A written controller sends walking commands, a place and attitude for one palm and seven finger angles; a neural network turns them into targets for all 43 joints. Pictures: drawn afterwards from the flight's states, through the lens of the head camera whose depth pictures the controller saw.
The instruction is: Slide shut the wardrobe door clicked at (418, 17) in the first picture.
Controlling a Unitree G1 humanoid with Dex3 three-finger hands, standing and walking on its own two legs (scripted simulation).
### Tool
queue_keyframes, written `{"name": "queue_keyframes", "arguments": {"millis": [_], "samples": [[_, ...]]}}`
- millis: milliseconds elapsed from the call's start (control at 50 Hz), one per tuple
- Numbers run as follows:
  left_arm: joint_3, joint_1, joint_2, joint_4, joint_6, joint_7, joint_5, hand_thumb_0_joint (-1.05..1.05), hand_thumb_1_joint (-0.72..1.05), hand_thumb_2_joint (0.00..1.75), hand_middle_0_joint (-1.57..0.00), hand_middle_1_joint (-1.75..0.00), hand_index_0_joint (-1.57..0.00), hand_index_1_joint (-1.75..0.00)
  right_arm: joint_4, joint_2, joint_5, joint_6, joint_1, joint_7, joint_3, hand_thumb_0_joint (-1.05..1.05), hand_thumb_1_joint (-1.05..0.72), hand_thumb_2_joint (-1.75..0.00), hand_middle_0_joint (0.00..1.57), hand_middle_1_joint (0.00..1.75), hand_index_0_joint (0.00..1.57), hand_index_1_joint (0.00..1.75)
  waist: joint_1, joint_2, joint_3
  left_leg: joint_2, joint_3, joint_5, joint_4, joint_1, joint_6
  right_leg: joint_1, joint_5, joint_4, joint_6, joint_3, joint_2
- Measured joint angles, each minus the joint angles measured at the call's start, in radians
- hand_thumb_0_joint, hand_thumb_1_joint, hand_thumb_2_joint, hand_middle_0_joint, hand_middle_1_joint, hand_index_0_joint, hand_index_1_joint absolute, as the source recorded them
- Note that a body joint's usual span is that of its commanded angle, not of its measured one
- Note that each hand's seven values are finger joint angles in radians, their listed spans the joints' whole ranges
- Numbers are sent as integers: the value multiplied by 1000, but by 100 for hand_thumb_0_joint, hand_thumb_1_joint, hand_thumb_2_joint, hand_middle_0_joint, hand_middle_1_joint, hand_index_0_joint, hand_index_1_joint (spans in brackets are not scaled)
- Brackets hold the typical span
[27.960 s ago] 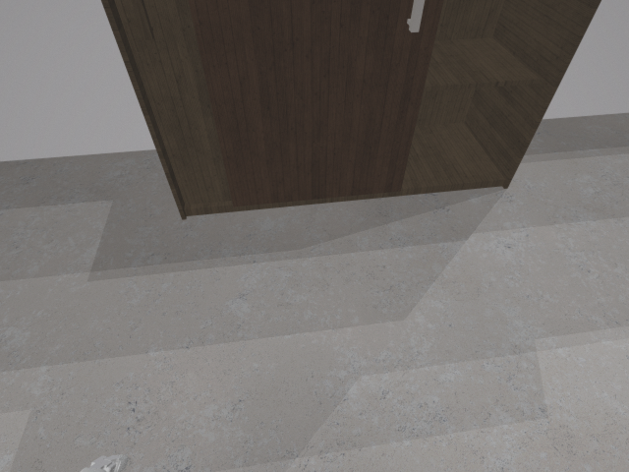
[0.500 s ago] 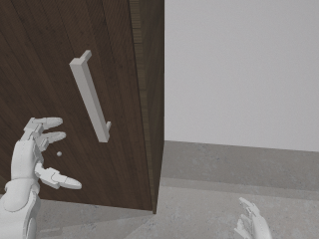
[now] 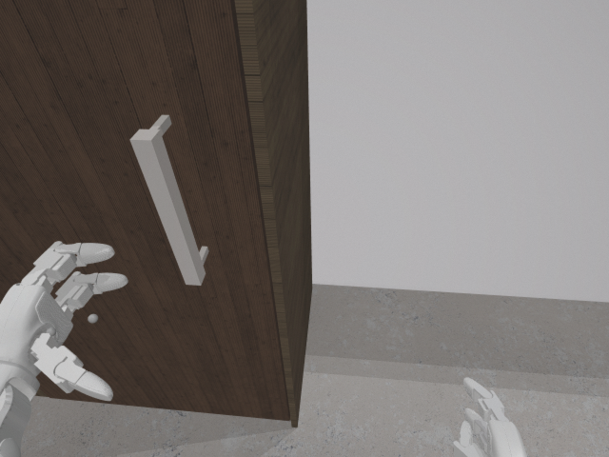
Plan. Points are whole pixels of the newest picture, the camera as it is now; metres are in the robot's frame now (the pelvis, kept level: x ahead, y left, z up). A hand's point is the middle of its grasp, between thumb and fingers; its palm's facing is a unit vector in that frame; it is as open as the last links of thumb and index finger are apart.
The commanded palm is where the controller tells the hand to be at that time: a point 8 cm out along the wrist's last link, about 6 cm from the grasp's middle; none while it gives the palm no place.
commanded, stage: draw the hand back to the body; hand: left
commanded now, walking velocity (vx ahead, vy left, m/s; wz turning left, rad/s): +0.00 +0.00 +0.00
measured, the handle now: (180, 208) +0.40 +0.22 +0.15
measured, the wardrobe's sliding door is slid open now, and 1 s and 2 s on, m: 0.00 0.00 0.00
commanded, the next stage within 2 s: step back with the hand held close in 1.32 s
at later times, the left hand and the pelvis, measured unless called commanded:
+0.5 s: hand (62, 335) +0.19 +0.28 +0.14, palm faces +0.43 -0.84 -0.33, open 13.1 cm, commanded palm +0.15 +0.31 +0.16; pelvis +0.00 +0.01 +0.01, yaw +0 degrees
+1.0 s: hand (57, 311) +0.21 +0.28 +0.17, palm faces +0.43 -0.83 -0.36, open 8.3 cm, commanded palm +0.16 +0.31 +0.18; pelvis +0.02 +0.02 +0.01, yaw -1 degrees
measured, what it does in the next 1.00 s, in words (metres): stands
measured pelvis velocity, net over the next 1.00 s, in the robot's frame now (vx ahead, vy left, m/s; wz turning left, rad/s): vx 0.02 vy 0.02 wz -0.02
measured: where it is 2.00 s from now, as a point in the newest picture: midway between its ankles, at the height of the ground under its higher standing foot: outside the picture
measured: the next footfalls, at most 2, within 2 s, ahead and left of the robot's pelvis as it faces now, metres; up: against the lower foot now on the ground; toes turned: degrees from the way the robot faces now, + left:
none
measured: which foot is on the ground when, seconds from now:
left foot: down 0.00-1.00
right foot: down 0.00-1.00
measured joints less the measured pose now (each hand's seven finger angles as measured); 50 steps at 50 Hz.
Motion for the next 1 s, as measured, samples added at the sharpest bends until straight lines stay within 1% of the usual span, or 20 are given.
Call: {"name": "queue_keyframes", "arguments": {"millis": [80,160,260,280,320,360,380,420,480,580,760,1000], "samples": [[20,58,-15,-62,24,18,-12,-2,-55,20,-25,-115,-26,-115,-26,-5,5,-21,12,13,-8,1,-90,-90,20,30,21,30,-2,0,-15,0,10,-1,-7,8,2,3,0,-3,3,10,0],[5,93,-37,-115,46,46,5,-1,-55,20,-25,-115,-26,-115,-30,-11,6,-30,16,13,-14,1,-90,-90,20,30,21,30,10,-4,-10,-3,6,-1,-7,14,5,13,1,-6,5,7,-3],[-16,104,-44,-162,49,64,24,-2,-52,21,-25,-114,-26,-113,-13,-9,3,-37,8,5,-9,1,-90,-90,20,30,21,30,25,-7,3,-8,-4,4,-11,27,7,32,5,-17,6,-3,-6],[-25,105,-38,-175,41,103,64,-2,-51,22,-25,-113,-26,-112,-12,-6,-7,-31,4,6,-11,1,-90,-90,20,30,21,30,29,-5,9,-6,-4,5,-13,33,7,40,9,-24,6,-4,-3],[-43,118,-31,-199,11,221,144,-2,-47,24,-25,-110,-26,-110,-16,2,-24,-7,-8,14,-17,1,-90,-90,20,30,21,30,31,-1,27,-3,-3,10,-24,45,5,57,22,-46,4,-2,2],[-58,134,-37,-214,-17,321,200,-1,-42,27,-25,-107,-25,-107,-25,9,-35,21,-18,23,-21,1,-90,-90,20,30,21,30,31,2,45,-3,0,19,-39,56,6,67,33,-63,6,1,3],[-65,143,-42,-219,-28,357,221,-1,-39,28,-25,-106,-25,-106,-27,12,-40,34,-20,27,-23,1,-90,-90,20,30,21,30,32,2,53,-4,2,23,-48,62,7,72,38,-71,7,2,3],[-78,157,-49,-229,-46,409,252,-1,-33,31,-25,-102,-25,-102,-27,17,-47,56,-21,33,-26,1,-90,-90,20,30,21,30,35,2,64,-7,6,31,-66,75,9,82,45,-86,10,6,1],[-95,171,-56,-240,-66,454,281,-1,-24,35,-24,-97,-25,-96,-18,21,-55,81,-18,37,-28,1,-90,-90,20,30,21,30,40,2,77,-13,12,39,-91,98,13,100,52,-104,14,12,-5],[-100,187,-53,-254,-82,479,299,-1,-6,44,-24,-87,-24,-86,-7,27,-61,119,-14,44,-31,1,-90,-90,20,30,21,30,40,0,84,-23,22,43,-121,133,18,127,53,-122,21,22,-13],[-88,209,-43,-290,-86,480,302,0,26,59,-23,-68,-23,-68,-24,26,-61,162,-17,55,-44,1,-90,-90,20,30,21,30,30,-2,80,-29,38,36,-143,166,23,152,50,-139,28,38,-19],[-75,221,-40,-333,-76,481,299,1,68,80,-22,-43,-22,-42,-45,22,-62,188,-27,58,-53,1,-91,-90,20,30,21,30,36,-6,81,-27,39,32,-147,175,21,166,54,-155,28,40,-16]]}}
